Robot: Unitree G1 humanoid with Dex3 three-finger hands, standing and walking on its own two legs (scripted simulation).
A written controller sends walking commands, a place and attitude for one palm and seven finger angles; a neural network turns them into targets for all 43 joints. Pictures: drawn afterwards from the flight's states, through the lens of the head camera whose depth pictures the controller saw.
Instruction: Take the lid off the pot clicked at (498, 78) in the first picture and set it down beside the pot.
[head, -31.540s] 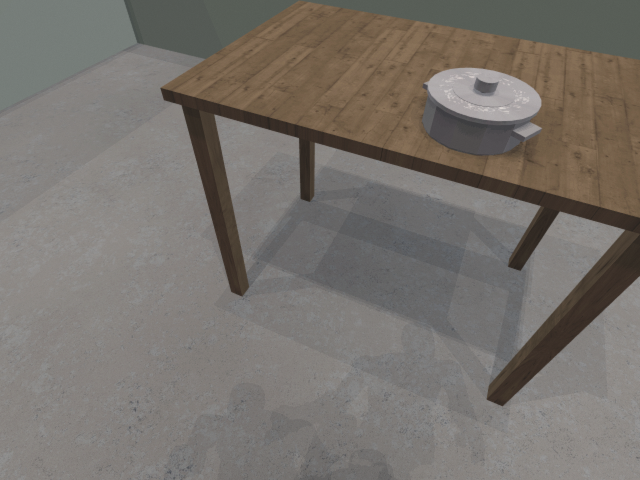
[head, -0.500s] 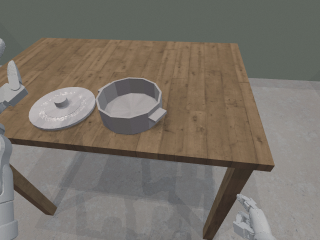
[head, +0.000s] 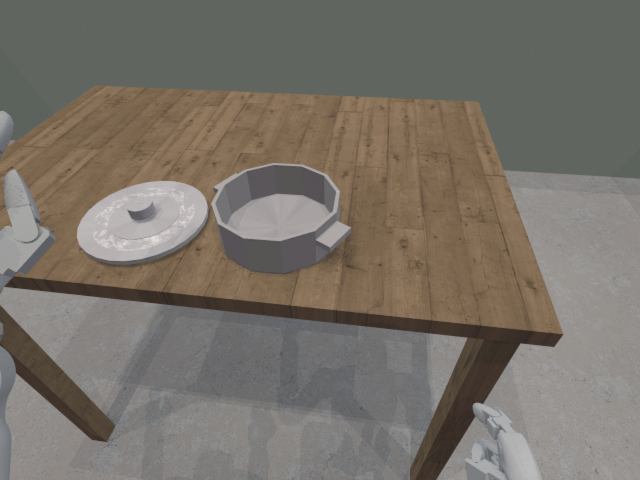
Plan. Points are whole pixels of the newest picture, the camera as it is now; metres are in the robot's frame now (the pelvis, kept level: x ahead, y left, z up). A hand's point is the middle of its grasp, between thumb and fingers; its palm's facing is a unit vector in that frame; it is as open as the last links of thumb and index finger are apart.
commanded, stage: draw the hand back to the body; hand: left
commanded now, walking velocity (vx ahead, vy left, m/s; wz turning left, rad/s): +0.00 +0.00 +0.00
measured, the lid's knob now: (140, 208) +0.48 +0.36 +0.09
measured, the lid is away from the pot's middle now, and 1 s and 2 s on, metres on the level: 0.23 0.23 0.23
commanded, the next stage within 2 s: step back with the hand held close in 0.32 s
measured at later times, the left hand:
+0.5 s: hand out of the picture +0.17 +0.26 +0.28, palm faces +0.51 -0.80 -0.32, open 7.4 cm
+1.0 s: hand out of the picture +0.14 +0.26 +0.27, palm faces +0.44 -0.72 -0.53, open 7.4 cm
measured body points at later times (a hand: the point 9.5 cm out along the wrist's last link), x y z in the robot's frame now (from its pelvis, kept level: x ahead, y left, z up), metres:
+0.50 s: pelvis -0.01 +0.02 +0.00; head -0.04 +0.01 +0.45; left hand +0.13 +0.30 +0.30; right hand +0.20 -0.18 -0.07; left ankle +0.02 +0.09 -0.74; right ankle -0.04 -0.08 -0.74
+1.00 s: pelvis -0.06 +0.04 -0.01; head -0.02 +0.06 +0.43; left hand +0.11 +0.30 +0.29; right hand +0.11 -0.19 -0.09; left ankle +0.02 +0.10 -0.74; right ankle -0.12 -0.09 -0.75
